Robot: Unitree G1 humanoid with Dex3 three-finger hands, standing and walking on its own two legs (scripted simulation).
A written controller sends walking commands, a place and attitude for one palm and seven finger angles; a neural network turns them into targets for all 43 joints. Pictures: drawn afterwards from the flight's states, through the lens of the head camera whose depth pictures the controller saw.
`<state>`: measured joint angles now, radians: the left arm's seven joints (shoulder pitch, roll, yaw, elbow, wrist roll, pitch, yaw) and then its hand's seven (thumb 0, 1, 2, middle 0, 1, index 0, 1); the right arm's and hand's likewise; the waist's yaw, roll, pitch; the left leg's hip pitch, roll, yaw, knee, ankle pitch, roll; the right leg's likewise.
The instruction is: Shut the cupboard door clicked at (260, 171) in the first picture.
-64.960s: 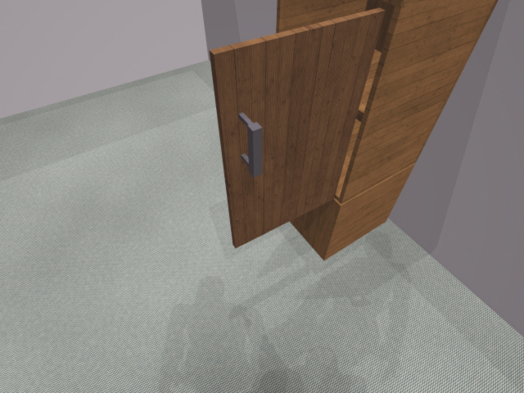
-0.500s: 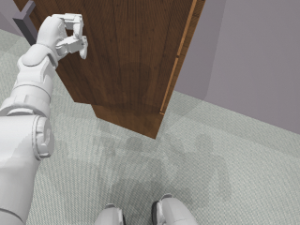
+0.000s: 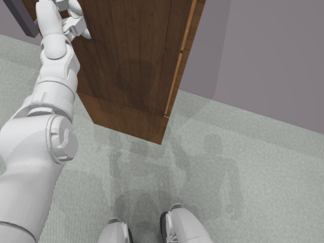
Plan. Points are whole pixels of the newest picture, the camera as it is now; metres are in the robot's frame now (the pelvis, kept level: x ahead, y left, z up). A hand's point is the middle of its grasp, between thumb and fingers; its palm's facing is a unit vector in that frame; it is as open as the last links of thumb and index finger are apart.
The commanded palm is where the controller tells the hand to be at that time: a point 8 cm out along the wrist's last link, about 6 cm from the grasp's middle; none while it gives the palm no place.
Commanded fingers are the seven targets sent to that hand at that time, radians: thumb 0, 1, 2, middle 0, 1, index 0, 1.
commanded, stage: pull the fist back off the door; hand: left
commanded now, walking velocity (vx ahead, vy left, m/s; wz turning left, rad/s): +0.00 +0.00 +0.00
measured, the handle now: (23, 3) +0.65 +0.21 +0.13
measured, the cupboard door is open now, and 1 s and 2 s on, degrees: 1 1 1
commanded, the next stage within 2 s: draw the hand back to the body in 0.66 s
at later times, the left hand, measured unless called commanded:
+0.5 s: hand (78, 60) +0.50 +0.10 +0.11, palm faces +0.09 -1.00 +0.01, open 3.1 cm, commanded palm +0.47 +0.13 +0.13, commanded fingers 0.00 0.90 0.90 -1.30 -1.50 -1.30 -1.50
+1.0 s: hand (65, 65) +0.46 +0.11 +0.15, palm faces +0.13 -0.99 -0.05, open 3.1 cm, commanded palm +0.41 +0.15 +0.15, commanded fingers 0.00 0.90 0.90 -1.30 -1.50 -1.30 -1.50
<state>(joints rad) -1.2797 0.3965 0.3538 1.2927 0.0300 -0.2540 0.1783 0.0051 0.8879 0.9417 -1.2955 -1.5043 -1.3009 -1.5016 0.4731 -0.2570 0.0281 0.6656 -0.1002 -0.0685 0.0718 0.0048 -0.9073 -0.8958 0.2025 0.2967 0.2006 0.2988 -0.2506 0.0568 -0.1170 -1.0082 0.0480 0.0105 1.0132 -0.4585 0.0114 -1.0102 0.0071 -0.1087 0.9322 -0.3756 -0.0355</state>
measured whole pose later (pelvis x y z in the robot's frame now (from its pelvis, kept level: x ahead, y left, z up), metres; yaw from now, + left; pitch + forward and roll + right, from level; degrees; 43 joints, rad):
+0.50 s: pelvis +0.02 +0.00 +0.04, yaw +0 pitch +15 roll -1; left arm -0.78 0.19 0.21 1.04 -0.09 -0.35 0.10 0.02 0.90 0.90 -1.30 -1.50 -1.30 -1.50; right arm 0.42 -0.28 -0.04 0.65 -0.03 0.01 0.06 0.01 -0.91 -0.90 0.20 0.30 0.20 0.30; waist -0.11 0.04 -0.10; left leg -0.64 0.04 0.03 0.79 -0.42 0.00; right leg -0.66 0.02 -0.08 0.74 -0.35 -0.04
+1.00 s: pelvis +0.01 -0.01 +0.04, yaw -2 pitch +12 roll +0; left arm -0.62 0.20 0.24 0.86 -0.07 -0.37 0.09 0.02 0.90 0.90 -1.30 -1.50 -1.30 -1.50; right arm 0.42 -0.24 -0.01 0.65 -0.01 0.01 0.03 0.01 -0.91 -0.90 0.20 0.30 0.20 0.30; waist -0.08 0.05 -0.10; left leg -0.56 0.04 0.07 0.74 -0.39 0.00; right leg -0.62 0.02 -0.04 0.74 -0.33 -0.04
